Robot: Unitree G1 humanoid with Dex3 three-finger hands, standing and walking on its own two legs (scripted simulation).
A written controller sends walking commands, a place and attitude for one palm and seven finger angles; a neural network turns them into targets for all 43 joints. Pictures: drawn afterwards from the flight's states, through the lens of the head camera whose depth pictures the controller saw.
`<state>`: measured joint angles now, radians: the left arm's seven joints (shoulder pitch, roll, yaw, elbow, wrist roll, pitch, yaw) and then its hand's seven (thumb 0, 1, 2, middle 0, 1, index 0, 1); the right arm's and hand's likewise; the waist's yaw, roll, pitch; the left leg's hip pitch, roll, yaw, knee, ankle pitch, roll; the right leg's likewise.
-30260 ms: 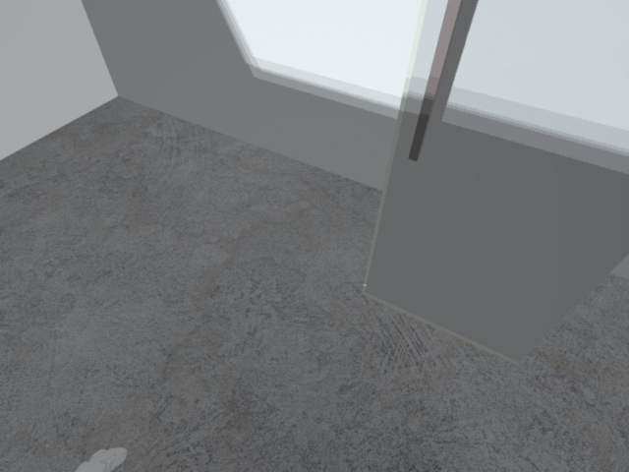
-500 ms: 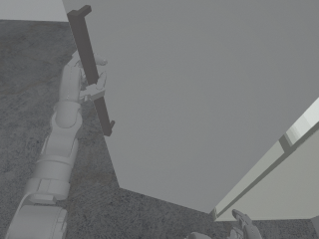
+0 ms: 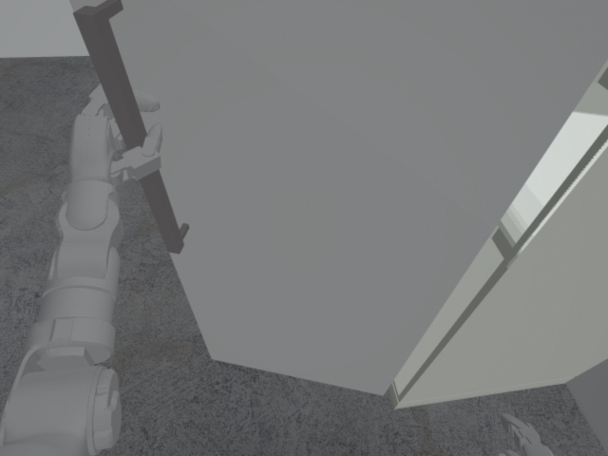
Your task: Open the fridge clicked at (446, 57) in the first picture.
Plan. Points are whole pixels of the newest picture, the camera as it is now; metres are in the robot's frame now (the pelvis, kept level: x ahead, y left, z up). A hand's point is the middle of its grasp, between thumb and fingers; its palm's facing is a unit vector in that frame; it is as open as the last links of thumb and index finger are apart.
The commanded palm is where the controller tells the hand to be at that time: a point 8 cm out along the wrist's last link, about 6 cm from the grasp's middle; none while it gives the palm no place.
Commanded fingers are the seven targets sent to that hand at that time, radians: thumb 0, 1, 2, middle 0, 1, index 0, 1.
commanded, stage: loosen the grip on the handle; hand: left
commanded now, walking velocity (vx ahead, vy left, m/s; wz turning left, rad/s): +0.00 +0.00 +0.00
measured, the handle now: (151, 155) +0.46 +0.23 +0.15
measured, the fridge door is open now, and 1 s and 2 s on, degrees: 71 66 66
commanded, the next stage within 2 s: slip the hand off the handle in 0.54 s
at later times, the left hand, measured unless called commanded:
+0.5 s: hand (150, 161) +0.44 +0.22 +0.15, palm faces +0.27 -0.94 -0.20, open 13.8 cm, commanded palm +0.40 +0.27 +0.16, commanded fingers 0.00 -0.55 0.20 -0.25 -1.15 -0.25 -1.15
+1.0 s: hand (105, 161) +0.44 +0.28 +0.15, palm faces +0.36 -0.91 -0.20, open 14.6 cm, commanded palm +0.40 +0.32 +0.15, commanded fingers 0.00 -0.55 0.20 -0.25 -1.15 -0.25 -1.15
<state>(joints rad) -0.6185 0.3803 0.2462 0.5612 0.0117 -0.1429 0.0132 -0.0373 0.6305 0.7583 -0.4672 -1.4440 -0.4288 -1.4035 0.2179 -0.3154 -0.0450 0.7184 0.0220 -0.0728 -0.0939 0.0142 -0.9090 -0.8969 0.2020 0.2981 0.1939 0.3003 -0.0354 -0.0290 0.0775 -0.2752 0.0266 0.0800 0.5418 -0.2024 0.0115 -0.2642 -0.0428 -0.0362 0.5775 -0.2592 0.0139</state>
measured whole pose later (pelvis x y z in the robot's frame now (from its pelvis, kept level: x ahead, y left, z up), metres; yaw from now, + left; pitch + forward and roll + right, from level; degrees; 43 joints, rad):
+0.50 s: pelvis +0.02 +0.01 -0.01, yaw +0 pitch +4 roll +0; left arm -0.58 0.36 0.24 0.63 0.01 -0.26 0.06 -0.01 -0.49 0.23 -0.47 -1.35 -0.34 -1.26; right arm 0.28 -0.21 0.04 0.72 0.01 -0.14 -0.06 0.01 -0.90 -0.90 0.21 0.30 0.20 0.30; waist -0.02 -0.01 -0.02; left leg -0.43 0.03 0.07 0.63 -0.28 0.02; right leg -0.39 -0.04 -0.04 0.62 -0.30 0.02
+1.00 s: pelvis +0.06 -0.02 -0.01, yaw +1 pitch +7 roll +0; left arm -0.46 0.50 0.44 0.62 -0.09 -0.24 -0.12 -0.01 -0.55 0.20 -0.26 -1.15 -0.26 -1.15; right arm 0.27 -0.27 -0.01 0.69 0.03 -0.05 -0.09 0.01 -0.91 -0.90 0.21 0.30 0.20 0.30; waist -0.01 0.02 -0.07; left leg -0.45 0.06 0.04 0.65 -0.33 -0.02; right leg -0.41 0.00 -0.06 0.64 -0.36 -0.02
